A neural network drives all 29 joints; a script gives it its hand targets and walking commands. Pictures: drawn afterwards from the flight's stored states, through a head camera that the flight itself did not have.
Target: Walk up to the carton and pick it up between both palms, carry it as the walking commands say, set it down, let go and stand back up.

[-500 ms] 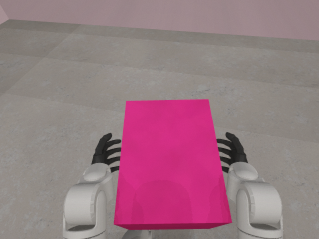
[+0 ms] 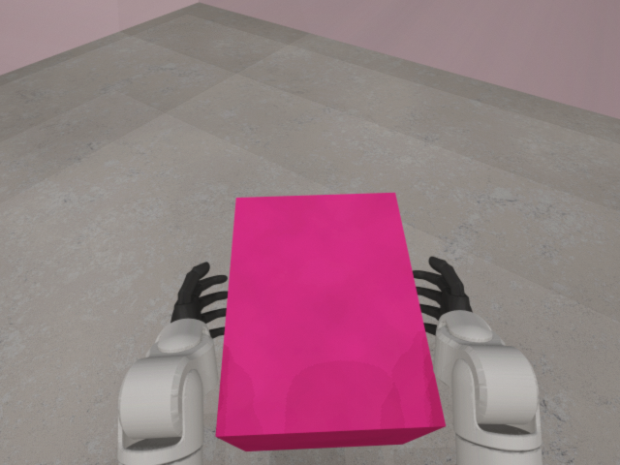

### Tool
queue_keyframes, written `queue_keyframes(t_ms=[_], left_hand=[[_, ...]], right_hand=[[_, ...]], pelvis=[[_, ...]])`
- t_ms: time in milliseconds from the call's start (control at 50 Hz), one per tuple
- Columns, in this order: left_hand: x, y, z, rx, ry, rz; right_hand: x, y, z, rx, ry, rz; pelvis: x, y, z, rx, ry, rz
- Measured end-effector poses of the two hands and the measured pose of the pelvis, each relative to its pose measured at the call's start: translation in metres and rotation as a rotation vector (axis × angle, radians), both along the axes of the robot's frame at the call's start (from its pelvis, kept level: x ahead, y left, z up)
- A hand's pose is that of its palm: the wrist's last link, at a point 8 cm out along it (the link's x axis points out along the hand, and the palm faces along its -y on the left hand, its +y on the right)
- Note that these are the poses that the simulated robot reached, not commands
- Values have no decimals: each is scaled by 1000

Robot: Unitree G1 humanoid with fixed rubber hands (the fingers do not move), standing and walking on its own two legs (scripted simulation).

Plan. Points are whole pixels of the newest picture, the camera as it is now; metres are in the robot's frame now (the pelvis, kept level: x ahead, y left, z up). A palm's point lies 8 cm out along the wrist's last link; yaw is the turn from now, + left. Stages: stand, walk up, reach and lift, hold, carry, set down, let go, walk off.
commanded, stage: carry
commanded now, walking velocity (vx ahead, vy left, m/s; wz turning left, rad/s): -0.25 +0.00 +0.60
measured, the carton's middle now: (320, 322) +0.31 +0.01 +0.02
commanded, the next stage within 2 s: none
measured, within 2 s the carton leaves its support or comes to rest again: neither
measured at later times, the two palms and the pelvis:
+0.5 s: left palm out of the picture +0.00 +0.23 +0.08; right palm out of the picture +0.10 -0.05 +0.09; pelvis -0.20 +0.00 -0.01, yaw +19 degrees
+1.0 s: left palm out of the picture -0.23 +0.17 +0.11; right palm out of the picture -0.09 -0.08 +0.09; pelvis -0.37 -0.08 +0.01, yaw +33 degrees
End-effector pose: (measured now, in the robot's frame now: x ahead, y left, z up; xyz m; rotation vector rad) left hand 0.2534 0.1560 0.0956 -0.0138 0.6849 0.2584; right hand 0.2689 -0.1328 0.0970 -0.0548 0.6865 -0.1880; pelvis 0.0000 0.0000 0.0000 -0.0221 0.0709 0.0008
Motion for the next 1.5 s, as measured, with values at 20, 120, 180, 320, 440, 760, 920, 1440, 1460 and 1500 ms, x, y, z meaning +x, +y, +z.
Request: queue_keyframes(t_ms=[20, 120, 180, 320, 440, 760, 920, 1440, 1460, 1500], left_hand=[[-7, -1, 2, 7, -11, 4], [-45, -11, 7, 57, -28, 5], [-75, -14, 7, 63, 19, 4], [-139, 5, 15, 72, 2, 92], [-206, 46, 2, 47, -32, 211], [-383, 64, 6, 12, -38, 443], [-447, 19, 6, 60, 40, 438], [-751, -24, 1, 1, -20, 904], [-755, -30, 4, 12, -28, 905], [-761, -44, 8, 34, -35, 902]], right_hand=[[-6, 0, 1, 6, -11, 3], [-45, -10, -7, 52, -32, 3], [-74, -14, -11, 63, 15, 11], [-116, 7, 2, 74, -8, 100], [-145, 57, 2, 34, -47, 205], [-259, 99, 4, 25, -36, 444], [-325, 53, -11, 70, 36, 448], [-527, 100, 1, 24, -12, 906], [-532, 94, 2, 33, -21, 906], [-539, 78, 2, 51, -30, 901]], pelvis=[[-8, -1, -1, 1, 4, 8], [-48, -10, -7, 5, 9, 45], [-70, -13, 1, 45, -6, 87], [-118, -13, 5, 89, -19, 175], [-169, -1, -10, 55, -2, 283], [-293, -30, 0, -7, 4, 457], [-349, -67, 3, 54, -8, 534], [-532, -164, 1, 0, -12, 887], [-536, -171, 0, -1, -8, 895], [-545, -186, -1, -3, 0, 911]])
